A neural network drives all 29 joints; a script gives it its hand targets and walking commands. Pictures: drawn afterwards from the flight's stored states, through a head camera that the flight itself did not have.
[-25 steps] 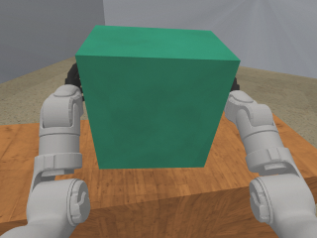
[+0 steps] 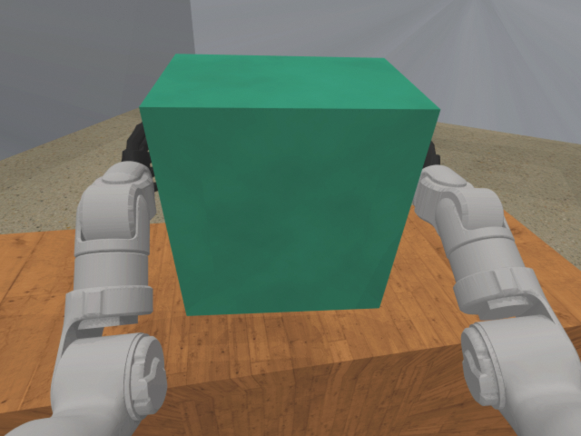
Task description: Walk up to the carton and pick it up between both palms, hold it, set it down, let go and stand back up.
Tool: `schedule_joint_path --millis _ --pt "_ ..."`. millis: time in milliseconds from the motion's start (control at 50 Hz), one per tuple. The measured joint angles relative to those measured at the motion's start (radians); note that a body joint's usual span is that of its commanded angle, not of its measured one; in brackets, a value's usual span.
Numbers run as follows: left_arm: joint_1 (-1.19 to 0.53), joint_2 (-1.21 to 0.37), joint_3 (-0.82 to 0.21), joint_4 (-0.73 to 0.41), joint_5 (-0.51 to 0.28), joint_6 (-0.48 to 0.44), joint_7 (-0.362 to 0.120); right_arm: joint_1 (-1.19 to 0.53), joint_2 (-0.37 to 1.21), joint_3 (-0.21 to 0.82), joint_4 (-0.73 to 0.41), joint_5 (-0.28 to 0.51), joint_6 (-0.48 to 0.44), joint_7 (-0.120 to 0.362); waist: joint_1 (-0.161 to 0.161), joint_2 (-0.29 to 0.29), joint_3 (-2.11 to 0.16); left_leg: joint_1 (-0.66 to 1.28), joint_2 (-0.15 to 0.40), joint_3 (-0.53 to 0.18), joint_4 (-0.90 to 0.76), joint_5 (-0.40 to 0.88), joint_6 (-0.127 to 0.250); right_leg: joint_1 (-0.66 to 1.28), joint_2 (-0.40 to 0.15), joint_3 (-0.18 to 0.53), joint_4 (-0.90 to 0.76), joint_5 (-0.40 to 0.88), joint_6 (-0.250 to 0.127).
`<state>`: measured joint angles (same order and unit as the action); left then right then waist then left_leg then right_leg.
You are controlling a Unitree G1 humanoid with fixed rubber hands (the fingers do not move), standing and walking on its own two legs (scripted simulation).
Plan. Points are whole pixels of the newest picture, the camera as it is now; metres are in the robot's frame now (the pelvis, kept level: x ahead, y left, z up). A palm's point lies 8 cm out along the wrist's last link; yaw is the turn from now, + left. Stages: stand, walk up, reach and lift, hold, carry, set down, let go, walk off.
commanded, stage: hold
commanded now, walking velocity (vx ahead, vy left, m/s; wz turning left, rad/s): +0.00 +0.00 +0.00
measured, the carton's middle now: (283, 189) +0.38 +0.00 +0.23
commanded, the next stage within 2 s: none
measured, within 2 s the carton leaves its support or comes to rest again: neither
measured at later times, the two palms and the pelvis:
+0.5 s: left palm (138, 174) +0.36 +0.19 +0.26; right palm (423, 171) +0.37 -0.18 +0.27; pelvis +0.00 +0.00 +0.00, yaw +0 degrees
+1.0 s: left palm (141, 174) +0.37 +0.18 +0.26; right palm (425, 173) +0.37 -0.18 +0.27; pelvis +0.00 +0.00 +0.00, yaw -1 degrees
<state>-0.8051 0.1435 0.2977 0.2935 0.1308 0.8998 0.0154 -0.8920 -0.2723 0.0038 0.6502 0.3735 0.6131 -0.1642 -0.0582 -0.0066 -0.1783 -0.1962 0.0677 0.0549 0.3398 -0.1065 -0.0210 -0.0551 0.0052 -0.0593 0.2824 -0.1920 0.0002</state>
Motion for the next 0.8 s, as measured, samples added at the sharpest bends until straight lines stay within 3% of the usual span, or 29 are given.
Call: schedule_joint_path --millis 800 --pt "-0.027 0.007 -0.012 0.059 -0.028 -0.023 0.023 -0.039 -0.025 0.024 0.059 0.032 -0.005 -0.002 0.004 -0.001 -0.028 -0.041 0.006 0.003 0.006 0.005 0.002 -0.037 0.006 0.008 -0.009 0.017 0.001"
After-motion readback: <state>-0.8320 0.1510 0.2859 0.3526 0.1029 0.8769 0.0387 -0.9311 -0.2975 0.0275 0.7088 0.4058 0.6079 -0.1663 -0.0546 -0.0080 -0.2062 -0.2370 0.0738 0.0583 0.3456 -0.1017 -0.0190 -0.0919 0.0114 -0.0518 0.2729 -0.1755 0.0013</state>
